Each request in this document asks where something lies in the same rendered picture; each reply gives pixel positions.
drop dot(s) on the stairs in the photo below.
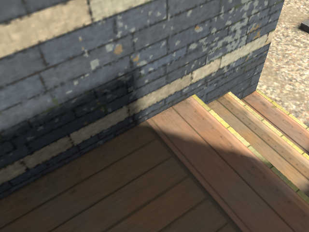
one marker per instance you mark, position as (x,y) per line
(270,145)

